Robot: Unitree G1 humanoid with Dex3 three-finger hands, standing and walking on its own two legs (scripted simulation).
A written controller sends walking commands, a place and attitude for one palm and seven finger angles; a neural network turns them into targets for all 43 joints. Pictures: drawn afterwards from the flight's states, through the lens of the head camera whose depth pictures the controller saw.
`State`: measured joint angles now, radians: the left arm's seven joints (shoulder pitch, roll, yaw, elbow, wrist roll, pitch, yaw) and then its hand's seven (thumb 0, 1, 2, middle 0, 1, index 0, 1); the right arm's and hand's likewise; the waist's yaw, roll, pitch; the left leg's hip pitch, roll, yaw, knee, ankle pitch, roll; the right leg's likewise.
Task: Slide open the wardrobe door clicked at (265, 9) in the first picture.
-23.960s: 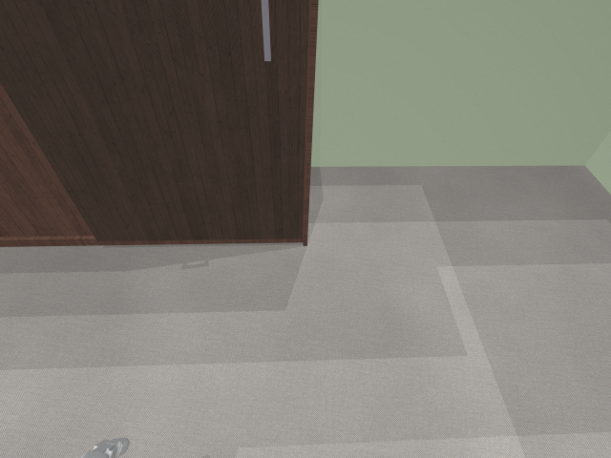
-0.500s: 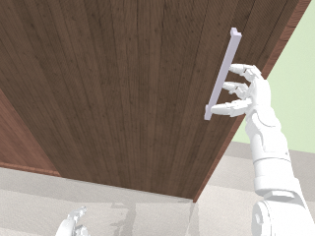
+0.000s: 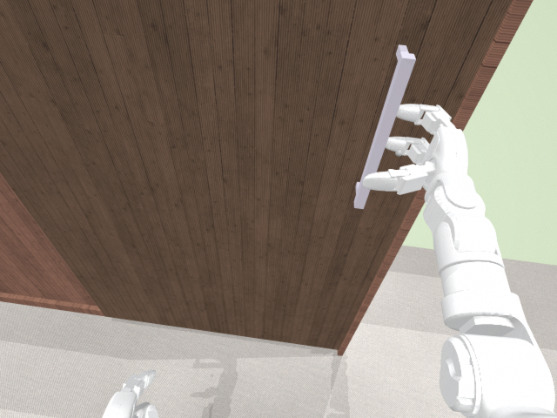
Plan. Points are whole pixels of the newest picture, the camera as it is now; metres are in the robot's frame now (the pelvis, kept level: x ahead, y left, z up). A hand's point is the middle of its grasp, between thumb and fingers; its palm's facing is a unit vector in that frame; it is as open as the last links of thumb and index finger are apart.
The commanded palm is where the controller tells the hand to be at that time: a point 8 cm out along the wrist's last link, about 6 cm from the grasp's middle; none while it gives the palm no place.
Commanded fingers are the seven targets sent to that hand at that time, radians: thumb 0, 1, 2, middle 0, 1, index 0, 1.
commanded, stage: slide the fingers in behind the handle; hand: right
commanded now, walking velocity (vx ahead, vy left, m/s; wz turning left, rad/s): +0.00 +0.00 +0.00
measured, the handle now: (377, 138) +0.48 -0.12 +0.18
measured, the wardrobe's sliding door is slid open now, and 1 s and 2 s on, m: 0.00 0.00 0.00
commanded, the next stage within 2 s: grip the handle and tug to test in 1.74 s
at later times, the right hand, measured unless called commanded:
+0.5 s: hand (376, 153) +0.43 -0.10 +0.19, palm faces +0.07 +1.00 +0.02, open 13.9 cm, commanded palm +0.40 -0.16 +0.19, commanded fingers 0.00 0.50 -0.30 0.30 1.20 0.30 1.20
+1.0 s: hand (366, 151) +0.43 -0.09 +0.19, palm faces +0.07 +1.00 +0.02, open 13.9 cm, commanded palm +0.40 -0.14 +0.19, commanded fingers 0.00 0.50 -0.30 0.30 1.20 0.30 1.20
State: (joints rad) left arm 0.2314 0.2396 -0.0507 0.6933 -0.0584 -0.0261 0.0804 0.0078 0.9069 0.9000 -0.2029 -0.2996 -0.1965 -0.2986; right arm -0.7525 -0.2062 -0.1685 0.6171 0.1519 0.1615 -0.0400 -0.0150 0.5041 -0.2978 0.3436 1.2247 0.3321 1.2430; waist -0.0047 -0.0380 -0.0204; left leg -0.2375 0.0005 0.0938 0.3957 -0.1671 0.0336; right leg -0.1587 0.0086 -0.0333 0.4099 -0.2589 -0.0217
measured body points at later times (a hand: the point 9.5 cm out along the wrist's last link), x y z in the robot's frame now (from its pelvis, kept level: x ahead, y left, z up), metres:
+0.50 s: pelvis +0.00 +0.00 +0.00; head -0.01 +0.02 +0.45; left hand +0.12 +0.24 -0.11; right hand +0.42 -0.16 +0.19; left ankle +0.03 +0.10 -0.74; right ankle -0.03 -0.10 -0.74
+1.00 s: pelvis +0.00 +0.01 +0.00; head +0.00 +0.02 +0.45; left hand +0.14 +0.24 -0.11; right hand +0.42 -0.14 +0.19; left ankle +0.03 +0.10 -0.74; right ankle -0.03 -0.10 -0.74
